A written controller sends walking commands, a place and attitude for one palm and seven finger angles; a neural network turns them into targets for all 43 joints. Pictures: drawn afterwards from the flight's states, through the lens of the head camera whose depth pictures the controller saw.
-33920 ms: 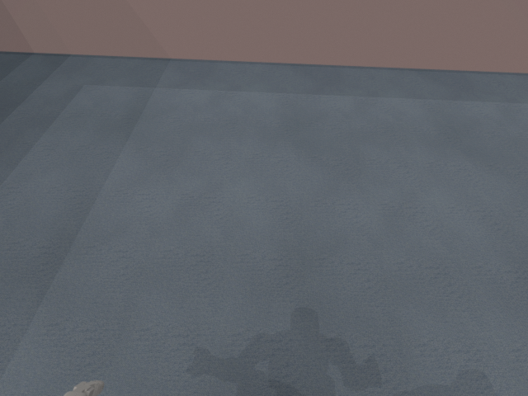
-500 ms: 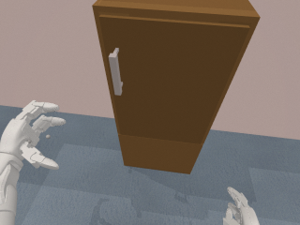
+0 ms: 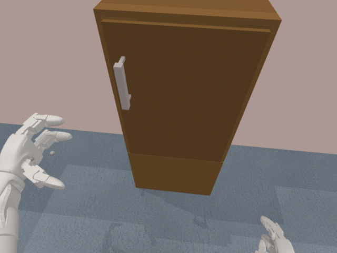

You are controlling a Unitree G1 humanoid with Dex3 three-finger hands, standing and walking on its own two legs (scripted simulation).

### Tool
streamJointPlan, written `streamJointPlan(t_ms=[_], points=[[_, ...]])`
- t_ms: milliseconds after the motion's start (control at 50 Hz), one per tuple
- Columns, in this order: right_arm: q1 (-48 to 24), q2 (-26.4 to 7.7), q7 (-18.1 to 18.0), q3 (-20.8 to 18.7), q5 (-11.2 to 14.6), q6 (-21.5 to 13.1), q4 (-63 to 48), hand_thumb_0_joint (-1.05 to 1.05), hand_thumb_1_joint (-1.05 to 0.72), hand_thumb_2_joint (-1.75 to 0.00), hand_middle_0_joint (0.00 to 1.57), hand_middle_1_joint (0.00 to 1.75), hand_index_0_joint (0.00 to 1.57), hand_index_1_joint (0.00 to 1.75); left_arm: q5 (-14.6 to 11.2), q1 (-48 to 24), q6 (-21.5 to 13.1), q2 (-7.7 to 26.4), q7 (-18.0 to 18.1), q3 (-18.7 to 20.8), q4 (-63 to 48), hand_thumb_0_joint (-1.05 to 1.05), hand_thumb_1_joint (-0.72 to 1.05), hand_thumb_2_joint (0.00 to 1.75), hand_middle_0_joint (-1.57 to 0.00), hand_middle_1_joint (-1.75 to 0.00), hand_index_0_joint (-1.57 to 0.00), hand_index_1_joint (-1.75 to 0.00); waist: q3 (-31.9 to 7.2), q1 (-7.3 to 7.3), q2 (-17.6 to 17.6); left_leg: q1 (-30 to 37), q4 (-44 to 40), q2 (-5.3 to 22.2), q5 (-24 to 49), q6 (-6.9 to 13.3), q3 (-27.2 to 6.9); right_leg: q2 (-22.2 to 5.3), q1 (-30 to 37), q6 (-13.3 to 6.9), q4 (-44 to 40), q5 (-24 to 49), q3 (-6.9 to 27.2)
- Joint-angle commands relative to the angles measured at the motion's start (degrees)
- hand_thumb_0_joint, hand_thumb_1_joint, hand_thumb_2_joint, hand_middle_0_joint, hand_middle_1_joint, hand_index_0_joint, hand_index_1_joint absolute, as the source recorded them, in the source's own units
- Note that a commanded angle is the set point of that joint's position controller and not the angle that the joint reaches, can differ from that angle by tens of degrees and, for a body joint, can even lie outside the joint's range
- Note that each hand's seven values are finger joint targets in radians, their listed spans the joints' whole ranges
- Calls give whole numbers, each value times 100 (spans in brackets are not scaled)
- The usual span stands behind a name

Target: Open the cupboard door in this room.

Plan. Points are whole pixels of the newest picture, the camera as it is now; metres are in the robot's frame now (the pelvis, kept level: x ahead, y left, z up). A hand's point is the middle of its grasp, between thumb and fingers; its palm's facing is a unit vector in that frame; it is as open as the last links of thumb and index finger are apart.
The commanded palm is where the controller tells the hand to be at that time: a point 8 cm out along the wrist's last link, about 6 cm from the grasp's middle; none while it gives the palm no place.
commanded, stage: raise the hand with hooked fingers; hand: left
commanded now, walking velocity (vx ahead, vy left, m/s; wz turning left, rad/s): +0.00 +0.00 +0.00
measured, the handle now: (124, 83) +0.56 +0.18 +0.09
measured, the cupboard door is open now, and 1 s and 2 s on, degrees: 0 0 0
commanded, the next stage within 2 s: move the hooked fingers beside the handle in 0.02 s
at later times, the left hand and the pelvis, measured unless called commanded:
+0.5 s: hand (64, 134) +0.34 +0.27 +0.11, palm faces -0.02 -1.00 -0.01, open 14.0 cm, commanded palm +0.32 +0.31 +0.11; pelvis +0.00 -0.01 +0.00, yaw +0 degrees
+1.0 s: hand (78, 114) +0.41 +0.26 +0.11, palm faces -0.04 -1.00 +0.01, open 14.0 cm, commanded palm +0.39 +0.31 +0.10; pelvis +0.00 +0.00 -0.01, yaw -1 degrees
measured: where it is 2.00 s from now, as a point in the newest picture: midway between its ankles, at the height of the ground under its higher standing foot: outside the picture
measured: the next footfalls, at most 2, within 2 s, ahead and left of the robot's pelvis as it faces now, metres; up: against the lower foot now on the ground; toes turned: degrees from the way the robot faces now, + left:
none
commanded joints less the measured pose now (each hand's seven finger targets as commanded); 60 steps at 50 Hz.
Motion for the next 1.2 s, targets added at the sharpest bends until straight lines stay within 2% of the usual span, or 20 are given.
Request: streamJointPlan(t_ms=[0, 100, 240, 320, 360, 440, 460, 500, 560, 640, 660, 680, 740, 780, 840, 880, 920, 980, 1040, 1180], points=[[-390, -863, -92, -316, 9, -283, -868, 0, -90, -90, 20, 30, 20, 30, -208, -1387, -229, 1542, -97, 499, -922, 0, -50, 30, -30, -120, -30, -120, -994, -14, 167, 1086, -600, -100, 938, 77, -195, 145, -322, -59, -589, 1220, 95], [-426, -832, -85, -305, -2, -286, -907, 0, -90, -90, 20, 30, 20, 30, -189, -1522, -328, 1619, -87, 531, -1151, 0, -50, 30, -30, -120, -30, -120, -1257, 15, 345, 1243, -555, -109, 1117, 79, -192, 138, -212, -78, -532, 1379, 112], [-316, -889, -164, -288, 11, -181, -684, 0, -90, -90, 20, 30, 20, 30, -36, -2629, -363, 1723, -69, 379, -265, 0, -50, 30, -30, -120, -30, -120, -945, -193, 182, 969, -505, -114, 711, 76, -177, 104, -535, -39, -593, 1006, 189], [-273, -880, -153, -290, 0, -125, -678, 0, -90, -90, 20, 30, 20, 30, 39, -2963, -482, 1839, -86, 365, -77, 0, -50, 30, -30, -120, -30, -120, -1342, -153, 389, 1084, -430, -124, 864, 83, -161, 89, -392, -66, -523, 1150, 230], [-195, -918, -145, -286, -11, -53, -615, 0, -90, -90, 20, 30, 20, 30, 33, -3054, -509, 2009, -90, 477, 287, 0, -50, 30, -30, -120, -30, -120, -1261, -149, 107, 902, -393, -109, 904, 85, -170, 92, -313, -82, -507, 1201, 243], [-139, -924, -96, -313, -2, 7, -642, 0, -90, -90, 20, 30, 20, 30, 112, -3309, -580, 1960, -113, 367, 484, 0, -50, 30, -30, -120, -30, -120, -1410, -144, 456, 996, -410, -116, 937, 76, -187, 111, -466, -95, -415, 1230, 187], [-121, -928, -87, -307, -11, 29, -676, 0, -90, -90, 20, 30, 20, 30, 52, -3324, -565, 1913, -110, 345, 547, 0, -50, 30, -30, -120, -30, -120, -1435, -105, 193, 917, -378, -128, 1004, 90, -192, 119, -318, -111, -401, 1314, 207], [-77, -939, -71, -328, 4, 69, -663, 0, -90, -90, 20, 30, 20, 30, 93, -3492, -579, 1915, -104, 310, 626, 0, -50, 30, -30, -120, -30, -120, -1469, -165, 316, 944, -378, -117, 930, 96, -151, 120, -467, -79, -406, 1277, 222], [8, -966, -48, -343, -10, 141, -686, 0, -90, -90, 20, 30, 20, 30, 104, -3504, -612, 2012, -44, 401, 748, 0, -50, 30, -30, -120, -30, -120, -1521, -95, 194, 865, -366, -119, 1071, 97, -154, 128, -340, -108, -349, 1391, 212], [144, -976, -23, -369, -13, 231, -600, 0, -90, -90, 20, 30, 20, 30, 241, -3950, -681, 2017, 33, 330, 951, 0, -50, 30, -30, -120, -30, -120, -1474, -220, 340, 932, -373, -84, 1022, 85, -183, 155, -645, -95, -318, 1298, 157], [170, -980, -28, -369, -25, 251, -602, 0, -90, -90, 20, 30, 20, 30, 188, -4030, -703, 2010, 41, 348, 1002, 0, -50, 30, -30, -120, -30, -120, -1494, -202, 111, 852, -329, -96, 1085, 101, -174, 160, -498, -107, -313, 1392, 184], [222, -1015, -27, -387, -25, 274, -581, 0, -90, -90, 20, 30, 20, 30, 244, -4074, -727, 2214, 42, 500, 1117, 0, -50, 30, -30, -120, -30, -120, -1648, -202, 177, 889, -311, -78, 1124, 100, -154, 160, -526, -87, -292, 1456, 210], [307, -999, -25, -388, -34, 337, -493, 0, -90, -90, 20, 30, 20, 30, 337, -4437, -797, 2074, 44, 289, 1351, 0, -50, 30, -30, -120, -30, -120, -1605, -312, 295, 947, -279, -69, 1085, 99, -176, 167, -739, -88, -278, 1360, 183], [361, -1031, -25, -396, -50, 379, -457, 0, -90, -90, 20, 30, 20, 30, 341, -4637, -875, 2293, 36, 443, 1481, 0, -50, 30, -30, -120, -30, -120, -1765, -299, 310, 935, -226, -64, 1171, 96, -164, 175, -669, -91, -237, 1462, 213], [420, -1019, 10, -401, -59, 437, -449, 0, -90, -90, 20, 30, 20, 30, 414, -4738, -948, 2150, 18, 270, 1585, 0, -50, 30, -30, -120, -30, -120, -1909, -301, 494, 1089, -199, -45, 1390, 77, -213, 176, -773, -116, -163, 1560, 160], [486, -1051, 21, -407, -62, 493, -434, 0, -90, -90, 20, 30, 20, 30, 402, -4736, -933, 2292, 13, 399, 1847, 0, -50, 30, -30, -120, -30, -120, -1900, -302, 296, 957, -156, -34, 1421, 84, -202, 199, -758, -106, -138, 1635, 166], [526, -1059, 29, -401, -61, 557, -400, 0, -90, -90, 20, 30, 20, 30, 457, -5047, -917, 2256, 16, 276, 2060, 0, -50, 30, -30, -120, -30, -120, -1724, -384, 295, 812, -164, -31, 1265, 88, -204, 183, -905, -94, -138, 1497, 146], [594, -1059, 42, -415, -72, 603, -384, 0, -90, -90, 20, 30, 20, 30, 529, -5445, -1015, 2255, 77, 204, 2009, 0, -50, 30, -30, -120, -30, -120, -1950, -412, 610, 1111, -106, -10, 1472, 60, -258, 198, -1059, -121, -81, 1523, 141], [657, -1059, 67, -420, -86, 654, -315, 0, -90, -90, 20, 30, 20, 30, 592, -5640, -1063, 2030, 166, -16, 2224, 0, -50, 30, -30, -120, -30, -120, -1846, -511, 498, 1114, -113, 24, 1315, 46, -341, 203, -1307, -117, -83, 1255, 91], [862, -1149, 58, -397, -125, 811, -188, 0, -90, -90, 20, 30, 20, 30, 794, -6260, -1123, 2620, 327, 315, 3025, 0, -50, 30, -30, -120, -30, -120, -1960, -588, 191, 662, 18, 15, 1172, 93, -276, 194, -1234, -66, 3, 1299, 174]])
